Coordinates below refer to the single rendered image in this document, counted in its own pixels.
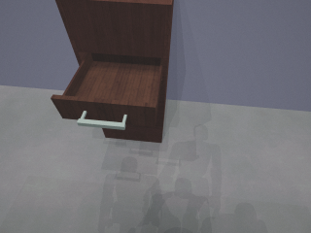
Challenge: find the drawer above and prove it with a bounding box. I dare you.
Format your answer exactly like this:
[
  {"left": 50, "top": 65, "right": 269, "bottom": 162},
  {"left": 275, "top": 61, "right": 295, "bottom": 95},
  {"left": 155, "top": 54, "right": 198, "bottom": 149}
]
[{"left": 51, "top": 52, "right": 163, "bottom": 127}]

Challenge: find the cabinet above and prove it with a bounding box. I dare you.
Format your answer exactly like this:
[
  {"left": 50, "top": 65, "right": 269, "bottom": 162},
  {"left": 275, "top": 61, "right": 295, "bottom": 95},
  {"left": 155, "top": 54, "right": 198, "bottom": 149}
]
[{"left": 55, "top": 0, "right": 174, "bottom": 143}]

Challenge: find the handle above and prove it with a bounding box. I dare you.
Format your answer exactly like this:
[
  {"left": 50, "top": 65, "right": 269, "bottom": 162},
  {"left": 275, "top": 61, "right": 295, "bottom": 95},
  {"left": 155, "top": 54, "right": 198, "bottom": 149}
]
[{"left": 77, "top": 111, "right": 127, "bottom": 130}]

